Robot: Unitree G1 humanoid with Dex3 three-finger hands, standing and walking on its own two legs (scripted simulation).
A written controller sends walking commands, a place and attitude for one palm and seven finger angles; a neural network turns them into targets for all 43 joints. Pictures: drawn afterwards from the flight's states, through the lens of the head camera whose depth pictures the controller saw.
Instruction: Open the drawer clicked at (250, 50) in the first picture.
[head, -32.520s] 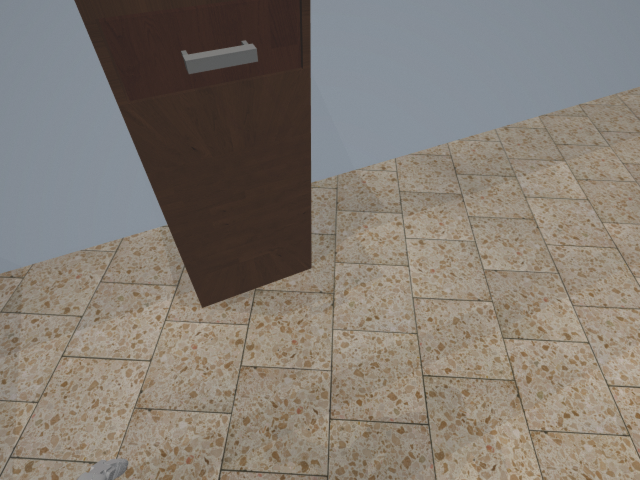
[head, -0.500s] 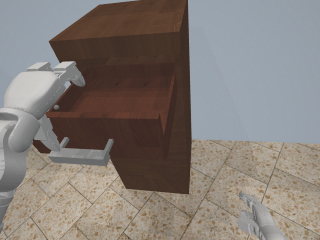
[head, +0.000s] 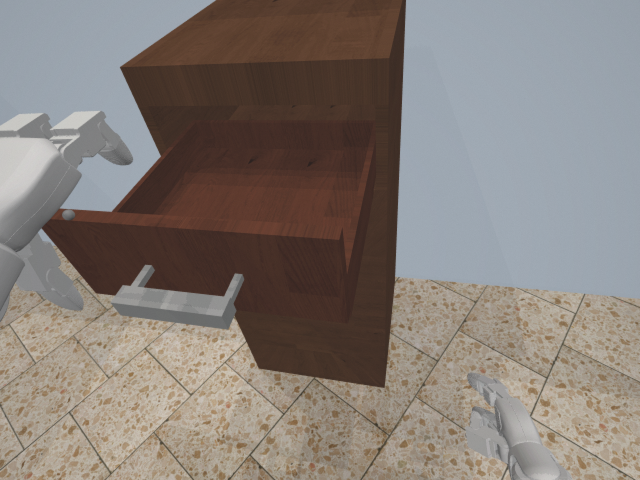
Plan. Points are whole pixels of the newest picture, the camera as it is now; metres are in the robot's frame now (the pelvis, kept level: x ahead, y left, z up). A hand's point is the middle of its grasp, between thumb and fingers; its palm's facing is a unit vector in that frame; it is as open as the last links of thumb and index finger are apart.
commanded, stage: draw the hand back to the body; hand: left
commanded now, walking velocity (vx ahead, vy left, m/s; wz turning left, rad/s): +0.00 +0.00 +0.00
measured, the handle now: (182, 291) +0.28 +0.23 +0.12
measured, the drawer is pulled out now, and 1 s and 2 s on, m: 0.29 0.29 0.29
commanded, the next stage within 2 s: step back with the hand held close in 1.08 s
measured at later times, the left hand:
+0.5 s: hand (59, 172) +0.24 +0.24 +0.32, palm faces +0.51 -0.83 -0.24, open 12.0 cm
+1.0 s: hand (71, 211) +0.22 +0.23 +0.30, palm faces +0.51 -0.80 -0.31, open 7.9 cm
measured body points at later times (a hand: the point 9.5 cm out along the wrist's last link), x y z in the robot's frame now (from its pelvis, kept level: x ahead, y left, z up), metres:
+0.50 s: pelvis +0.03 +0.01 +0.01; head +0.02 +0.00 +0.46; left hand +0.21 +0.28 +0.33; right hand +0.20 -0.21 -0.09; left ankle +0.03 +0.11 -0.74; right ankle +0.03 -0.09 -0.74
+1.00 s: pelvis +0.03 +0.00 +0.01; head +0.01 -0.02 +0.46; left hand +0.19 +0.27 +0.31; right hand +0.23 -0.21 -0.07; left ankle +0.03 +0.11 -0.74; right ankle +0.03 -0.09 -0.74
